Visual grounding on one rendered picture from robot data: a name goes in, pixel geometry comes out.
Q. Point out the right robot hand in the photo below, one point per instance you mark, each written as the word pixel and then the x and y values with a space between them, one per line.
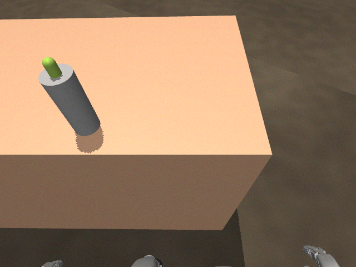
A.
pixel 319 255

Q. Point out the bottle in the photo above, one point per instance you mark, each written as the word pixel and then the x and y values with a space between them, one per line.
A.
pixel 64 88

